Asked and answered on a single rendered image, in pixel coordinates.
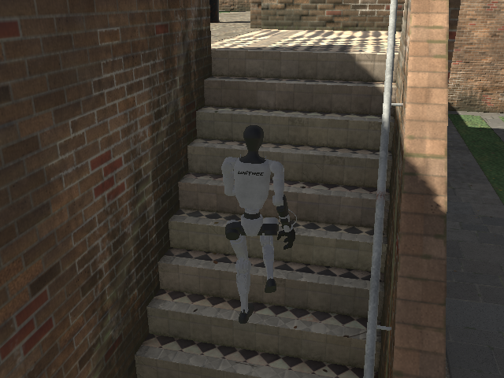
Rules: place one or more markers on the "robot right forearm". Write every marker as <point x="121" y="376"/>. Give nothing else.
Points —
<point x="284" y="216"/>

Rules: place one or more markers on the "robot right upper arm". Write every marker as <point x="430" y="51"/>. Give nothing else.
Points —
<point x="278" y="182"/>

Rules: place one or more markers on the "robot left upper arm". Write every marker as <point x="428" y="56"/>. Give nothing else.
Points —
<point x="228" y="175"/>

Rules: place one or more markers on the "robot right thigh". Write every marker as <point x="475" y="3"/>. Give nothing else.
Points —
<point x="270" y="227"/>

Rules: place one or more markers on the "robot right hand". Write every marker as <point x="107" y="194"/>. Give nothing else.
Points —
<point x="290" y="238"/>

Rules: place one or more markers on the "right robot foot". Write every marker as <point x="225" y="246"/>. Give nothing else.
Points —
<point x="270" y="286"/>

